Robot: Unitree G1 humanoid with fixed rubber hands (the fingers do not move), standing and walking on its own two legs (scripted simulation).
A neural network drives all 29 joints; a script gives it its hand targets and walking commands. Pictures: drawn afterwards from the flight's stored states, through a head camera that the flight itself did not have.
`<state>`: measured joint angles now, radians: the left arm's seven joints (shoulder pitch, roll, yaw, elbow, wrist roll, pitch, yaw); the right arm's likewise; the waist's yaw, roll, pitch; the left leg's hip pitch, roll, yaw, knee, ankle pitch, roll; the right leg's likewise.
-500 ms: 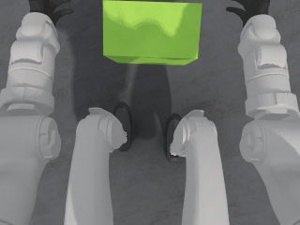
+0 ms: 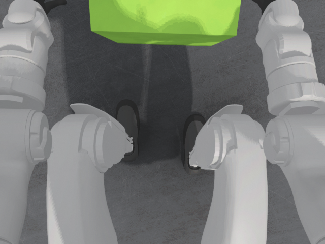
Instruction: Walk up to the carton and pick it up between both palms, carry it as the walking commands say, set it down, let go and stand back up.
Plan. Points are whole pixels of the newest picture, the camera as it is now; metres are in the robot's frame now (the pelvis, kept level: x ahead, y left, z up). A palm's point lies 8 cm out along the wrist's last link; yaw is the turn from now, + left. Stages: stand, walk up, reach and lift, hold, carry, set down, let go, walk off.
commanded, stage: reach and lift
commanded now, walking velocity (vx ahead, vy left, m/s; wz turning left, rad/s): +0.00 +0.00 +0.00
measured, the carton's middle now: (165, 6) +0.54 -0.01 -0.28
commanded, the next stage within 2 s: none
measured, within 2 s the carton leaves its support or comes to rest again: leaves its support in 1.94 s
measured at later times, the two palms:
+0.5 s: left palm out of the picture +0.55 +0.22 -0.19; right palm out of the picture +0.54 -0.22 -0.22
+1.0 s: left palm out of the picture +0.55 +0.20 -0.20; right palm out of the picture +0.54 -0.20 -0.22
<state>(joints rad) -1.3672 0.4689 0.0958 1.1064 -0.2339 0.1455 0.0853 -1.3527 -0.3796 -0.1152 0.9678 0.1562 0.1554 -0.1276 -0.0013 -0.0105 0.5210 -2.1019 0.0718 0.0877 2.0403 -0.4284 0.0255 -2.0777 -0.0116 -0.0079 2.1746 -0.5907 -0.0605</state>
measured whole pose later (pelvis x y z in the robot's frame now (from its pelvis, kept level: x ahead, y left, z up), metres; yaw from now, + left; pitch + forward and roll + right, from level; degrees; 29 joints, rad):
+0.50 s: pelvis +0.01 +0.00 -0.03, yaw +0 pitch +30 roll +4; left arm -1.49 0.49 0.09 1.21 -0.27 0.08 0.07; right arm -1.42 -0.45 -0.07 1.07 0.19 0.09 -0.07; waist -0.01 -0.01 0.52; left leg -2.21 0.07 0.09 2.12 -0.44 0.03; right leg -2.18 -0.01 -0.01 2.25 -0.60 -0.06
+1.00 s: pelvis +0.01 +0.00 -0.03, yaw +0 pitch +30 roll +4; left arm -1.51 0.47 -0.03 1.24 -0.31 0.06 0.05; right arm -1.43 -0.44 0.04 1.07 0.24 0.08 -0.07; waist -0.01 -0.01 0.52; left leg -2.21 0.07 0.09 2.12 -0.44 0.03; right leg -2.18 -0.01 -0.01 2.25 -0.60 -0.06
